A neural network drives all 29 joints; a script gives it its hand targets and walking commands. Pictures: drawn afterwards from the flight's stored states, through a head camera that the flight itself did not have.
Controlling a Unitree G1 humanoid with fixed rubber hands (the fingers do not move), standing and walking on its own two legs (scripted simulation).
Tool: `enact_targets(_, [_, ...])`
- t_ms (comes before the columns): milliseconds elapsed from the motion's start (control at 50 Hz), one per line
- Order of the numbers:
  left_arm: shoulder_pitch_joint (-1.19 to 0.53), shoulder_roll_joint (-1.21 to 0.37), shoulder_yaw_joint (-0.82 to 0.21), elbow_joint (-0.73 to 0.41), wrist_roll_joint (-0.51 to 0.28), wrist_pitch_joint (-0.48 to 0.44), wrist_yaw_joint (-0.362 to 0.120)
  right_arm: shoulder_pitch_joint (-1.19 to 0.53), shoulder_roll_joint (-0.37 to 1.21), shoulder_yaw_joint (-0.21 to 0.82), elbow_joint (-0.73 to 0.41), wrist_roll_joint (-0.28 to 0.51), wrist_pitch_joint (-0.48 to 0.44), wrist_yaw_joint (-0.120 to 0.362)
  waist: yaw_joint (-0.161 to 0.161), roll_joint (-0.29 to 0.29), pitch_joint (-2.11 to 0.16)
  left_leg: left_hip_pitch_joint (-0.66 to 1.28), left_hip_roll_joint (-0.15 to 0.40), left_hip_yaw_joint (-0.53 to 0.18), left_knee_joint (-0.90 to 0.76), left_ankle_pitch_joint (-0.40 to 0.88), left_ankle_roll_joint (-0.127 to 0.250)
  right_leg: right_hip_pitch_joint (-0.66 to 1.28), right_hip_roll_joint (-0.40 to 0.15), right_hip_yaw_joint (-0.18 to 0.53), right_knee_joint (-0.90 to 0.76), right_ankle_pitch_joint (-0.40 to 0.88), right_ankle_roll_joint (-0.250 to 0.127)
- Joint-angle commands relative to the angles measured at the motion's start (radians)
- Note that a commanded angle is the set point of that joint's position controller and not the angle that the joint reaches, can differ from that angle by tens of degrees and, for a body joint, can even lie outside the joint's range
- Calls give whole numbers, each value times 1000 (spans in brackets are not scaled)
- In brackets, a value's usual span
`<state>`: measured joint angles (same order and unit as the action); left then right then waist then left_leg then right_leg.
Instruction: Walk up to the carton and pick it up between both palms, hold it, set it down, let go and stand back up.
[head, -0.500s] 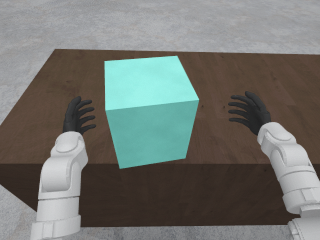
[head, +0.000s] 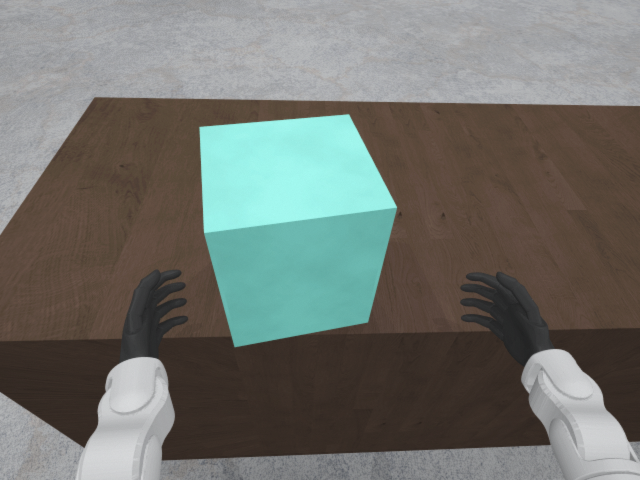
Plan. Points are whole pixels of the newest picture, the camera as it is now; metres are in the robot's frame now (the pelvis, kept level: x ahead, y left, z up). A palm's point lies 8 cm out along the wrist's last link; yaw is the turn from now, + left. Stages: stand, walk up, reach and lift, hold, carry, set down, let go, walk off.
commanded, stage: set down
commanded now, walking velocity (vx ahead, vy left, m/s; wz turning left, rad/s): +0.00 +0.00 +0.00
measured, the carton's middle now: (290, 232) +0.44 +0.05 +0.05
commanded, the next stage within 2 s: let go in 1.88 s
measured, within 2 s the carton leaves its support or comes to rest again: neither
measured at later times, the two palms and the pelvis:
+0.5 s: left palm (152, 397) +0.21 +0.20 +0.02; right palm (521, 400) +0.21 -0.23 +0.02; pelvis +0.02 +0.01 +0.00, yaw +0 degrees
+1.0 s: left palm (130, 429) +0.19 +0.24 -0.04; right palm (486, 424) +0.20 -0.20 -0.04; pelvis +0.04 +0.03 +0.00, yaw -1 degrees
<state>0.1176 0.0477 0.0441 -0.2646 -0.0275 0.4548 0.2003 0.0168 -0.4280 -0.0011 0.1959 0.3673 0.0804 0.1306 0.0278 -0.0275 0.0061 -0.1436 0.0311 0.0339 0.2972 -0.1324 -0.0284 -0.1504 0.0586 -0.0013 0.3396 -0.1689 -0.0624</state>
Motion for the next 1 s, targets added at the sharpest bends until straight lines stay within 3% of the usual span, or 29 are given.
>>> enact_targets(0, [-81, 30, -14, -134, 11, -128, 8, -96, -165, -103, -160, -19, -89, 20, 6, -60, -170, 106, -26, -29, -23, 76, 28, -11, -59, 83, -94, 107, 52])
enact_targets(80, [-26, 21, -35, -82, 21, -198, 10, -30, -134, -104, -164, -36, -127, 35, 10, -86, -117, 95, -23, -23, -30, 52, 36, -15, -65, 88, -112, 73, 50])
enact_targets(200, [26, 14, -51, -33, 46, -292, 21, 62, -104, -98, -136, -41, -176, 51, 18, -67, -84, 89, -22, -17, -36, 29, 36, -22, -71, 92, -114, 34, 41])
enact_targets(360, [125, 18, -68, 18, 71, -361, 7, 176, -69, -90, -104, -53, -223, 39, -1, -43, -73, 96, -28, -9, -25, 74, 29, 19, -76, 96, -105, 160, 47])
enact_targets(440, [158, 31, -70, 33, 71, -399, 0, 224, -63, -88, -91, -59, -239, 39, -1, -30, -63, 106, -26, -10, -22, 88, 24, 12, -74, 92, -102, 156, 38])
enact_targets(820, [230, 99, -48, 300, 58, -456, -61, 256, -12, -68, 92, -164, -266, 34, 7, -20, -35, 146, -11, -4, 19, 220, 13, -13, -56, 63, -105, 191, 21])
enact_targets(980, [231, 121, -37, 378, 60, -487, -85, 245, 14, -59, 221, -197, -318, 12, 3, 16, -74, 211, -9, -7, 74, 362, -2, -29, -44, 37, -94, 256, 11])
